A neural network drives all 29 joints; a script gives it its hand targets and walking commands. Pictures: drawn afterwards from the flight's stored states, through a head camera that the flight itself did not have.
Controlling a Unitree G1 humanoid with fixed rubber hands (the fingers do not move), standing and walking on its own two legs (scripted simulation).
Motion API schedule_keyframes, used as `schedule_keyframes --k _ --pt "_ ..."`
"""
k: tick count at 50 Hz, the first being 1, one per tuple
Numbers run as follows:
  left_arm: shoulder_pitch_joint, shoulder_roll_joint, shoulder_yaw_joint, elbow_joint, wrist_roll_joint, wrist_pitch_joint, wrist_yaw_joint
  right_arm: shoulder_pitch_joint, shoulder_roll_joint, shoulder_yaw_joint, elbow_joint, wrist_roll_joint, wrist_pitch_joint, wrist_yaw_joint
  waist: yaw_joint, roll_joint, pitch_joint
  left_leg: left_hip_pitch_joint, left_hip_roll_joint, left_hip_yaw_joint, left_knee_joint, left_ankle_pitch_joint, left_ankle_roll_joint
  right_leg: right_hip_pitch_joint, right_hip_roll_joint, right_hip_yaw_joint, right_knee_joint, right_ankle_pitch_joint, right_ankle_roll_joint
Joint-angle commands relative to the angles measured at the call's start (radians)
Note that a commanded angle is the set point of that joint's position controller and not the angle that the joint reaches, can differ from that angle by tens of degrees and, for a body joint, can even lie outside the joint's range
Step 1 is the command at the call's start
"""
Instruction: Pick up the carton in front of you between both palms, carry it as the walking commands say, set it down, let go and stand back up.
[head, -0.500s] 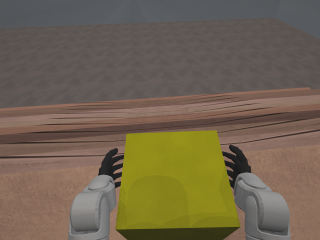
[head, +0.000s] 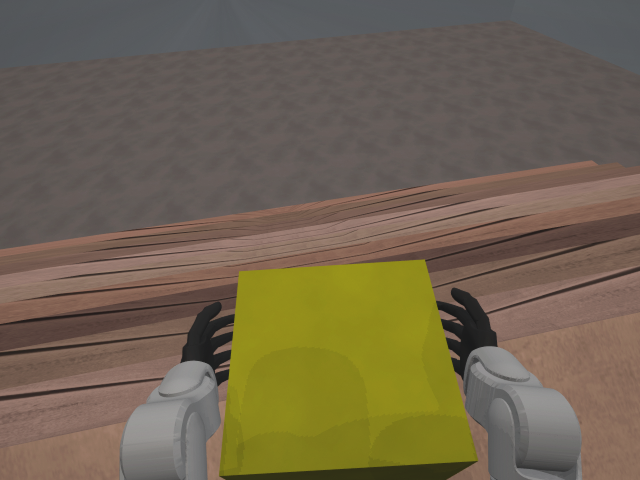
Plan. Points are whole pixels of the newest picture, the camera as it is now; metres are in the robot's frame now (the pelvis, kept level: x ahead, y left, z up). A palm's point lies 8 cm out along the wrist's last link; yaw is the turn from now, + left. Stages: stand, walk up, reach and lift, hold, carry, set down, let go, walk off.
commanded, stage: carry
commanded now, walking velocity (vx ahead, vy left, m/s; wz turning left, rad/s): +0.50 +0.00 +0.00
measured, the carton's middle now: (339, 390) +0.25 -0.01 +0.03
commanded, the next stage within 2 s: none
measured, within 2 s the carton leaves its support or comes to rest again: neither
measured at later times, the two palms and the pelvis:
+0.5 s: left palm (240, 173) +0.63 +0.15 +0.10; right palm (402, 159) +0.65 -0.15 +0.11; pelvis +0.31 -0.01 -0.01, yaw +0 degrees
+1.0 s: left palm (243, 111) +0.93 +0.17 +0.09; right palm (363, 96) +0.97 -0.12 +0.10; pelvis +0.61 -0.01 -0.02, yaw +1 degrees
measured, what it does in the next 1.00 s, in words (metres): walks ahead: right foot, then left foot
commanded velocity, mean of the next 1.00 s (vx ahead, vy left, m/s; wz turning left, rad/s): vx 0.50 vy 0.00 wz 0.00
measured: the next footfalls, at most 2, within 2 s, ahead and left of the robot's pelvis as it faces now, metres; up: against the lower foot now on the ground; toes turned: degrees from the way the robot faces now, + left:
right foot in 0.02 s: +0.17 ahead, -0.09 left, +0.00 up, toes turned -11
left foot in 0.52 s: +0.51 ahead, +0.07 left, +0.00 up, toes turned +8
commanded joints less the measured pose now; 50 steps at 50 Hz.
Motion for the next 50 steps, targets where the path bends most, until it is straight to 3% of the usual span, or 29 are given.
schedule_keyframes --k 1,2,3,6,10,12,14,15,18,22,23,24,25,26,27,28,30,33,34,36,38,41,42,44,45,46,47,49,50 --pt "-0.496 -0.796 -0.661 -0.114 -0.312 -0.031 -0.139 -0.478 0.796 0.701 -0.121 0.353 -0.013 0.206 0.072 -0.215 -0.377 -0.435 -0.010 0.019 0.712 0.398 -0.006 0.754 -0.311 0.517 -0.138 -0.132 -0.137" --pt "-0.498 -0.817 -0.662 -0.055 -0.332 -0.032 -0.141 -0.532 0.787 0.712 -0.106 0.361 -0.013 0.203 0.082 -0.309 -0.333 -0.718 -0.092 -0.084 0.892 -0.012 0.007 0.849 -0.394 0.753 -0.237 -0.002 -0.229" --pt "-0.492 -0.818 -0.645 -0.029 -0.320 -0.037 -0.149 -0.538 0.778 0.683 -0.077 0.344 -0.006 0.195 0.071 -0.276 -0.287 -0.773 -0.042 -0.157 0.998 -0.028 0.039 0.803 -0.388 0.712 -0.223 0.160 -0.244" --pt "-0.645 -0.820 -0.658 -0.009 -0.342 -0.051 -0.148 -0.530 0.787 0.638 0.041 0.296 -0.029 0.181 0.070 0.010 -0.184 -0.738 0.057 -0.195 0.955 0.124 0.073 0.516 -0.312 0.502 -0.248 -0.030 -0.174" --pt "-0.798 -0.774 -0.666 0.053 -0.387 -0.076 -0.147 -0.688 0.756 0.618 0.102 0.272 -0.061 0.136 0.051 -0.161 -0.143 -0.756 0.049 -0.142 0.813 0.270 0.070 0.429 -0.248 0.343 -0.275 -0.135 -0.127" --pt "-0.850 -0.733 -0.631 0.079 -0.388 -0.086 -0.138 -0.757 0.741 0.597 0.106 0.251 -0.075 0.112 0.060 -0.097 -0.137 -0.785 0.043 -0.130 0.759 0.316 0.064 0.469 -0.239 0.322 -0.298 -0.105 -0.138" --pt "-0.929 -0.698 -0.628 0.117 -0.378 -0.087 -0.116 -0.727 0.680 0.540 0.209 0.214 -0.074 0.095 0.075 -0.094 -0.126 -0.822 0.027 -0.095 0.623 0.330 0.073 0.522 -0.213 0.217 -0.227 0.116 -0.149" --pt "-0.895 -0.679 -0.589 0.147 -0.369 -0.089 -0.108 -0.781 0.704 0.558 0.171 0.240 -0.079 0.088 0.090 -0.188 -0.159 -0.786 0.030 -0.080 0.570 0.320 0.076 0.537 -0.216 0.196 -0.220 0.175 -0.160" --pt "-0.920 -0.628 -0.514 0.229 -0.333 -0.086 -0.080 -0.847 0.652 0.514 0.249 0.246 -0.064 0.064 0.104 -0.136 -0.136 -0.763 -0.017 -0.008 0.424 0.384 0.093 0.584 -0.194 0.174 -0.186 0.326 -0.158" --pt "-1.014 -0.681 -0.480 0.311 -0.320 -0.094 -0.063 -1.006 0.682 0.481 0.287 0.259 -0.076 0.064 0.114 -0.197 -0.103 -0.701 -0.092 0.079 0.272 0.368 0.126 0.632 -0.170 0.129 -0.094 0.558 -0.123" --pt "-1.044 -0.658 -0.436 0.349 -0.272 -0.094 -0.056 -1.017 0.707 0.459 0.385 0.265 -0.073 0.064 0.056 -0.222 -0.099 -0.603 -0.101 0.050 0.210 0.378 0.138 0.614 -0.147 0.118 -0.030 0.655 -0.097" --pt "-1.101 -0.678 -0.482 0.319 -0.296 -0.101 -0.051 -0.951 0.696 0.424 0.439 0.231 -0.075 0.067 0.020 -0.128 -0.189 -0.445 -0.147 0.093 0.151 0.354 0.162 0.610 -0.130 0.081 0.137 0.707 -0.072" --pt "-1.151 -0.661 -0.478 0.336 -0.287 -0.101 -0.043 -0.974 0.730 0.407 0.477 0.252 -0.078 0.078 -0.072 -0.092 -0.304 -0.169 -0.069 -0.011 0.102 0.379 0.164 0.530 -0.103 0.055 0.420 0.573 -0.031" --pt "-1.055 -0.725 -0.469 0.393 -0.288 -0.097 -0.051 -1.028 0.697 0.425 0.417 0.255 -0.091 0.074 -0.064 0.148 -0.450 0.129 0.191 -0.458 0.165 0.415 0.254 0.184 0.003 0.109 0.669 0.074 0.009" --pt "-1.149 -0.719 -0.492 0.334 -0.292 -0.107 -0.053 -1.030 0.734 0.419 0.504 0.255 -0.090 0.079 -0.059 0.318 -0.488 0.341 0.303 -0.755 0.088 0.444 0.348 -0.123 0.130 0.215 0.895 -0.399 0.006" --pt "-1.164 -0.795 -0.471 0.418 -0.305 -0.099 -0.061 -1.049 0.773 0.439 0.458 0.279 -0.104 0.086 -0.079 0.245 -0.457 0.262 0.252 -0.730 0.046 0.412 0.321 -0.155 0.062 0.289 0.927 -0.365 -0.037" --pt "-1.224 -0.868 -0.454 0.324 -0.285 -0.137 -0.065 -1.218 0.939 0.532 0.354 0.368 -0.130 0.114 -0.075 0.078 -0.454 0.251 0.237 -0.571 0.137 0.695 0.333 -0.260 0.036 0.323 0.902 -0.343 -0.049" --pt "-1.203 -0.878 -0.435 0.327 -0.279 -0.156 -0.045 -1.246 1.004 0.569 0.282 0.456 -0.156 0.135 -0.068 -0.010 -0.465 0.174 0.178 -0.426 0.166 0.721 0.294 -0.254 -0.011 0.295 0.735 -0.238 -0.032" --pt "-1.210 -0.863 -0.466 0.248 -0.276 -0.166 -0.039 -1.167 0.976 0.573 0.289 0.421 -0.165 0.133 -0.038 0.001 -0.465 0.182 0.197 -0.404 0.179 0.807 0.291 -0.230 -0.014 0.301 0.634 -0.266 -0.025" --pt "-1.130 -0.837 -0.481 0.246 -0.227 -0.177 -0.035 -1.136 0.974 0.567 0.298 0.409 -0.164 0.131 -0.075 0.083 -0.451 0.192 0.187 -0.376 0.206 0.908 0.289 -0.244 -0.008 0.286 0.528 -0.229 -0.026" --pt "-1.062 -0.789 -0.454 0.261 -0.199 -0.173 -0.036 -1.141 0.938 0.633 0.209 0.434 -0.171 0.133 -0.048 0.032 -0.420 0.100 0.142 -0.300 0.200 0.992 0.274 -0.156 0.021 0.218 0.357 -0.137 -0.014" --pt "-1.048 -0.786 -0.519 0.203 -0.248 -0.161 -0.055 -1.064 0.863 0.650 0.136 0.401 -0.164 0.130 -0.007 0.176 -0.421 -0.043 0.102 -0.150 0.246 0.939 0.218 0.051 0.062 0.135 0.295 0.005 -0.033" --pt "-1.036 -0.779 -0.517 0.207 -0.240 -0.152 -0.063 -1.101 0.873 0.623 0.179 0.395 -0.147 0.128 0.012 0.079 -0.407 -0.102 0.100 -0.096 0.312 0.867 0.205 0.102 0.044 0.114 0.393 0.187 -0.030" --pt "-1.053 -0.759 -0.547 0.197 -0.244 -0.135 -0.070 -1.046 0.821 0.586 0.222 0.342 -0.132 0.129 0.170 0.027 -0.390 -0.310 0.027 0.002 0.567 0.757 0.132 0.382 0.084 0.129 0.241 0.200 -0.054" --pt "-1.022 -0.695 -0.492 0.277 -0.246 -0.120 -0.072 -1.021 0.777 0.577 0.271 0.323 -0.111 0.117 0.226 -0.139 -0.360 -0.481 -0.057 -0.040 0.817 0.717 0.099 0.557 0.055 0.255 0.081 0.224 -0.113" --pt "-1.052 -0.680 -0.510 0.271 -0.267 -0.116 -0.069 -0.972 0.764 0.538 0.289 0.278 -0.102 0.108 0.197 -0.420 -0.330 -0.737 -0.211 -0.078 1.022 0.050 0.072 0.677 -0.150 0.652 -0.039 0.514 -0.227" --pt "-1.016 -0.692 -0.506 0.355 -0.289 -0.100 -0.071 -0.941 0.676 0.494 0.338 0.231 -0.088 0.089 0.140 -0.347 -0.394 -0.821 -0.186 -0.164 1.070 -0.114 0.103 0.718 -0.258 0.857 -0.067 0.386 -0.321" --pt "-1.114 -0.756 -0.557 0.288 -0.361 -0.103 -0.085 -0.982 0.698 0.449 0.303 0.215 -0.090 0.065 0.142 -0.212 -0.306 -0.927 -0.083 -0.241 0.947 -0.116 0.070 0.710 -0.203 0.766 0.084 0.406 -0.267" --pt "-1.226 -0.802 -0.626 0.225 -0.407 -0.108 -0.090 -0.985 0.710 0.396 0.344 0.184 -0.092 0.064 0.146 -0.073 -0.315 -0.966 -0.077 -0.236 0.859 -0.141 0.063 0.749 -0.191 0.750 0.123 0.473 -0.277"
